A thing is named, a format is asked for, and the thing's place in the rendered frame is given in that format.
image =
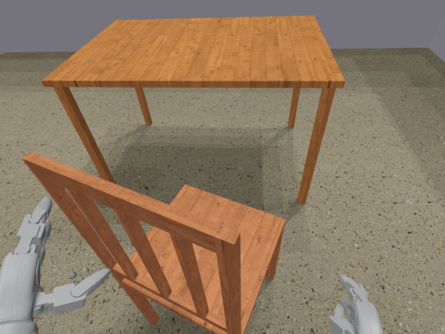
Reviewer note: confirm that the right robot hand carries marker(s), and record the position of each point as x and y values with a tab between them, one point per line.
363	316

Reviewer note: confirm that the left robot hand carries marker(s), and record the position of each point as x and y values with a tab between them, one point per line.
20	274

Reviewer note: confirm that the left robot forearm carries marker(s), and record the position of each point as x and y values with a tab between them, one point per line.
19	327

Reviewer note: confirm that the table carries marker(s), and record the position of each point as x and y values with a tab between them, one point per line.
220	52

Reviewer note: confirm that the chair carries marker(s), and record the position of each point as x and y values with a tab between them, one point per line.
205	257

